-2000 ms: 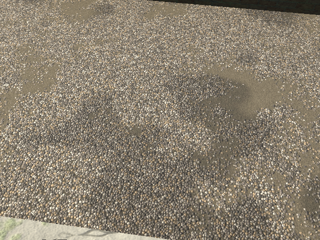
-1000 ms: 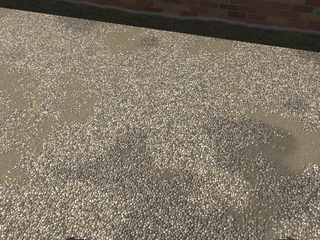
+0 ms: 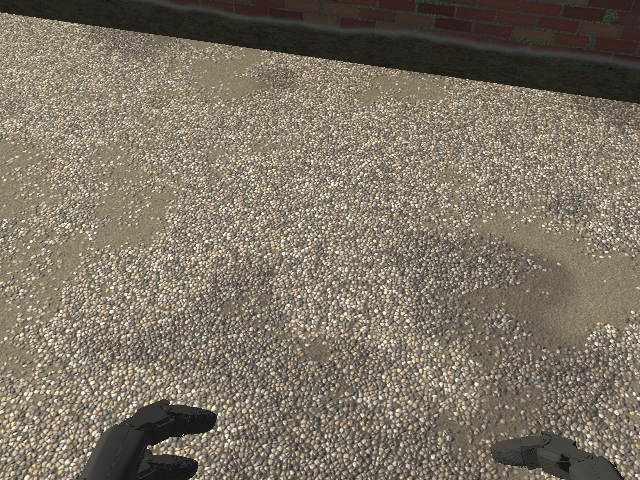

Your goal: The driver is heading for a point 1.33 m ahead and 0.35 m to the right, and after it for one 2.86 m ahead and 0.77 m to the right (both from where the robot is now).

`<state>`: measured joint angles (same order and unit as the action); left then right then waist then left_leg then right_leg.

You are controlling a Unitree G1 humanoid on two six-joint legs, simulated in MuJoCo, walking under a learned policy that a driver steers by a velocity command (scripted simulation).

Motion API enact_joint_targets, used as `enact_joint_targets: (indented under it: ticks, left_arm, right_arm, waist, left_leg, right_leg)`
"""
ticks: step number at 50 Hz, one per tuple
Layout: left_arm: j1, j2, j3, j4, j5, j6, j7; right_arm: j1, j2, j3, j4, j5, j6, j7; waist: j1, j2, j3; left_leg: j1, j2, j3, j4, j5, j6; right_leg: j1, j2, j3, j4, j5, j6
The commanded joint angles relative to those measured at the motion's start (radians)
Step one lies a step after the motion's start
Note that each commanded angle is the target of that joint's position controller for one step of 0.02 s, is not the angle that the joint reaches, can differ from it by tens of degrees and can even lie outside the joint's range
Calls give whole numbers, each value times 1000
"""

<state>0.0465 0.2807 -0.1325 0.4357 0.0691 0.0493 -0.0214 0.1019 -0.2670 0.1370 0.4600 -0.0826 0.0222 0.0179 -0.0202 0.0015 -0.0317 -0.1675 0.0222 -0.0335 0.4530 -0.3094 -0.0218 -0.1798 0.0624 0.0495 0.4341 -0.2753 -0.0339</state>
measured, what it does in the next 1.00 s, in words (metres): stands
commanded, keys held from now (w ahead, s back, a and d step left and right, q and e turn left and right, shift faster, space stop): w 0.78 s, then no key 0.22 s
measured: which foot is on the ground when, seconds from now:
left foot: down 0.00-1.00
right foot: down 0.00-1.00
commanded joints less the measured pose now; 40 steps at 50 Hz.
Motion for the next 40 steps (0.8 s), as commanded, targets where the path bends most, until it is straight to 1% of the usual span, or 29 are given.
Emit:
enact_joint_targets:
  ticks: [1, 7, 8, 10, 12, 13, 14, 15, 29, 30, 31, 32, 33, 35, 36, 37, 39, 40]
  left_arm:
    - [-114, 91, 35, -103, 0, -18, 5]
    - [-111, 89, 35, -96, 1, -16, 7]
    - [-80, 94, 35, -97, -2, -14, 7]
    - [-79, 92, 34, -95, 1, -12, 8]
    - [-85, 86, 33, -99, 1, -9, 9]
    - [-116, 79, 32, -97, 2, -11, 10]
    - [-122, 79, 32, -101, 0, -11, 9]
    - [-121, 81, 33, -99, 2, -12, 9]
    - [-104, 78, 32, -78, 4, -14, 12]
    - [-75, 84, 32, -81, 1, -12, 11]
    - [-72, 84, 32, -78, 4, -11, 11]
    - [-102, 75, 31, -75, 5, -13, 13]
    - [-109, 72, 30, -81, 3, -12, 13]
    - [-107, 75, 31, -78, 3, -12, 13]
    - [-77, 83, 31, -81, 1, -10, 12]
    - [-101, 77, 31, -72, 6, -12, 13]
    - [-104, 74, 30, -75, 4, -12, 14]
    - [-89, 73, 31, -64, 3, -11, 14]
  right_arm:
    - [-89, -94, -35, -99, 0, -18, -5]
    - [-83, -91, -35, -97, -1, -18, -7]
    - [-75, -99, -37, -100, 5, -13, -12]
    - [-61, -93, -35, -100, 1, -11, -16]
    - [-66, -90, -34, -105, -1, -11, -16]
    - [-73, -80, -32, -102, -8, -15, -11]
    - [-87, -84, -32, -106, -6, -16, -8]
    - [-89, -84, -32, -106, -3, -16, -8]
    - [-66, -83, -33, -91, -1, -15, -13]
    - [-60, -92, -35, -94, 5, -10, -17]
    - [-49, -88, -34, -93, 3, -8, -19]
    - [-50, -77, -32, -88, -5, -12, -16]
    - [-65, -81, -33, -92, -4, -14, -14]
    - [-67, -80, -33, -92, -2, -14, -13]
    - [-59, -90, -34, -95, 4, -9, -16]
    - [-50, -77, -33, -88, -3, -12, -16]
    - [-61, -81, -33, -89, -2, -14, -15]
    - [-42, -82, -34, -77, 0, -12, -14]
  waist:
    - [-1, 8, -113]
    - [-1, 8, -113]
    - [7, 1, -110]
    - [-1, -3, -130]
    - [-2, 6, -129]
    - [-10, 18, -131]
    - [-3, 25, -103]
    - [-2, 22, -96]
    - [0, 8, -101]
    - [8, 1, -101]
    - [2, -6, -115]
    - [-9, 3, -122]
    - [-2, 14, -101]
    - [-1, 15, -94]
    - [7, 4, -93]
    - [-8, 2, -110]
    - [-1, 14, -95]
    - [-2, 12, -100]
  left_leg:
    - [-26, 76, -89, -47, 296, 24]
    - [-22, 76, -88, -51, 300, 22]
    - [-17, 71, -85, -16, 351, 19]
    - [-14, 71, -81, -12, 360, 13]
    - [-19, 71, -80, -15, 344, 9]
    - [-21, 77, -83, -51, 281, 11]
    - [-34, 77, -86, -57, 264, 13]
    - [-34, 76, -87, -59, 264, 15]
    - [-13, 76, -91, -78, 288, 17]
    - [-7, 72, -89, -47, 339, 14]
    - [-2, 71, -86, -44, 351, 11]
    - [-4, 77, -89, -76, 294, 12]
    - [-17, 76, -90, -81, 276, 13]
    - [-16, 75, -90, -83, 275, 15]
    - [-9, 72, -88, -53, 330, 12]
    - [-5, 76, -90, -82, 292, 13]
    - [-14, 75, -91, -87, 279, 14]
    - [-5, 79, -97, -98, 290, 16]
  right_leg:
    - [113, -115, 140, -23, 385, -23]
    - [121, -114, 144, -28, 403, -26]
    - [128, -116, 136, -21, 484, -28]
    - [143, -117, 136, -15, 521, -34]
    - [144, -118, 138, -18, 505, -33]
    - [135, -117, 148, -32, 409, -31]
    - [121, -115, 149, -39, 371, -26]
    - [114, -114, 149, -42, 361, -24]
    - [132, -112, 153, -51, 399, -28]
    - [141, -114, 146, -46, 477, -29]
    - [150, -115, 146, -41, 507, -32]
    - [147, -114, 154, -48, 429, -33]
    - [138, -113, 155, -54, 399, -30]
    - [132, -112, 156, -59, 386, -28]
    - [138, -113, 148, -53, 463, -28]
    - [140, -112, 156, -55, 415, -31]
    - [136, -112, 157, -60, 394, -28]
    - [142, -113, 161, -68, 400, -29]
